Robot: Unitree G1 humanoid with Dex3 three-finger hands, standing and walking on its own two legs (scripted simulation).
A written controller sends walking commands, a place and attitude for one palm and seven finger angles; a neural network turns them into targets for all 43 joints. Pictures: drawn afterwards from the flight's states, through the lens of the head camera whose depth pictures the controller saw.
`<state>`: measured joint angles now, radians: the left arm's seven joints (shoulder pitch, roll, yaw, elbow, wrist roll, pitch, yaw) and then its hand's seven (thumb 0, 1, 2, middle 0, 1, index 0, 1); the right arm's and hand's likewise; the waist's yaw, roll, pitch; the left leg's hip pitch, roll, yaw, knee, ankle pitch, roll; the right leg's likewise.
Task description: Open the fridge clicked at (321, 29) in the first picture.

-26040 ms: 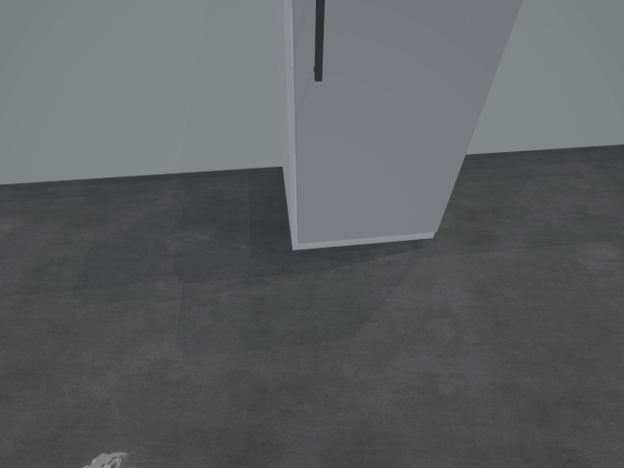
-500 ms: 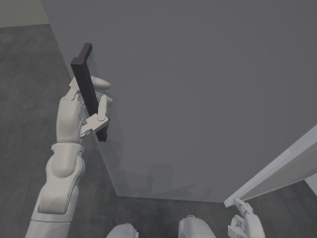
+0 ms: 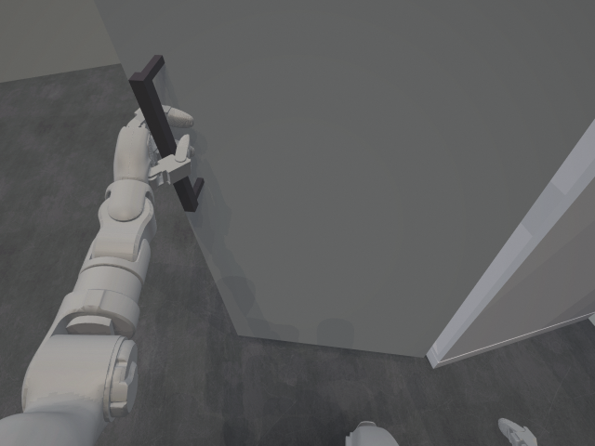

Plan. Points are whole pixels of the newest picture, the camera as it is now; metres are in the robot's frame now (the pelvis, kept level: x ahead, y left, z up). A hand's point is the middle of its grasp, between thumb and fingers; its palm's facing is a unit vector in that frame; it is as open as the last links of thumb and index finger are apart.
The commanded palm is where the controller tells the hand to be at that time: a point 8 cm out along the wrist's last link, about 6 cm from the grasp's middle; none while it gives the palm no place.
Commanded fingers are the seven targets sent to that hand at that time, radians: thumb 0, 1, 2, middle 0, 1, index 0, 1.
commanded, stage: stop walking and hold the door back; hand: left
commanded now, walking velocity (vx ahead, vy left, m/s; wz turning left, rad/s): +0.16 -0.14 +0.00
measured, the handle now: (175, 143) +0.48 +0.19 +0.15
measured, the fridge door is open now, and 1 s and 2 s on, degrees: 66 64 63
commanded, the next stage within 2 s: loosen the grip on the handle in 0.96 s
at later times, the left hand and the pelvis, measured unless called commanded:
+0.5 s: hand (194, 137) +0.49 +0.16 +0.15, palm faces +0.17 -0.96 -0.20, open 5.2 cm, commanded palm +0.44 +0.23 +0.13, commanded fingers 0.00 0.90 0.90 -0.45 -1.40 -0.45 -1.40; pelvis +0.02 -0.01 +0.01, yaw -6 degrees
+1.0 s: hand (184, 157) +0.46 +0.17 +0.15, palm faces +0.05 -0.97 -0.22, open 5.3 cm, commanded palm +0.44 +0.23 +0.13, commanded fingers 0.00 0.90 0.90 -0.45 -1.40 -0.45 -1.40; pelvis +0.04 +0.04 +0.00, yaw -7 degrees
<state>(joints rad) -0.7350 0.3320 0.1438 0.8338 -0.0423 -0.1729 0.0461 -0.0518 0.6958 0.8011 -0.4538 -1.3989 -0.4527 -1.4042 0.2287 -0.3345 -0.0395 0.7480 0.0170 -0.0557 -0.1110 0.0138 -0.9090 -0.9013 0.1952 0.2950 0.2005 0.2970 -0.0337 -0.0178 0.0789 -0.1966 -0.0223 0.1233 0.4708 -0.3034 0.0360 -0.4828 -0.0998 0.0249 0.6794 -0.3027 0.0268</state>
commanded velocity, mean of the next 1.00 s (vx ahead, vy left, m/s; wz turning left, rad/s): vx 0.01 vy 0.01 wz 0.00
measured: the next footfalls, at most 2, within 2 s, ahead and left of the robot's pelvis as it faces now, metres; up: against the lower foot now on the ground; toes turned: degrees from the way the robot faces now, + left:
right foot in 0.22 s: +0.09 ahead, -0.11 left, +0.00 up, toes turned -7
left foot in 0.58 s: +0.10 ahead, +0.15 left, +0.00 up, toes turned -2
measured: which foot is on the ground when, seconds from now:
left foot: down 0.00-0.22, up 0.24-0.56, down 0.58-1.00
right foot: up 0.00-0.20, down 0.22-1.00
